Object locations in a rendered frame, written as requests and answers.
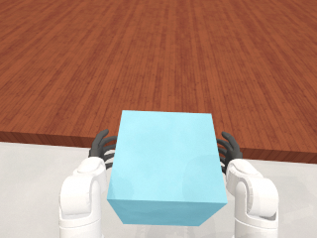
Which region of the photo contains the left robot hand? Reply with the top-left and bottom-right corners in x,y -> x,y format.
88,129 -> 118,170

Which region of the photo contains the robot right forearm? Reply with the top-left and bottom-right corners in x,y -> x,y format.
225,159 -> 279,238

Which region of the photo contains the robot left forearm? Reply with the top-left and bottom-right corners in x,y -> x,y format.
58,157 -> 108,238

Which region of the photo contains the right robot hand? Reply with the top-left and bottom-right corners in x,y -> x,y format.
216,131 -> 243,175

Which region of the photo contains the carton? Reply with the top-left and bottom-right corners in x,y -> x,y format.
106,110 -> 228,227

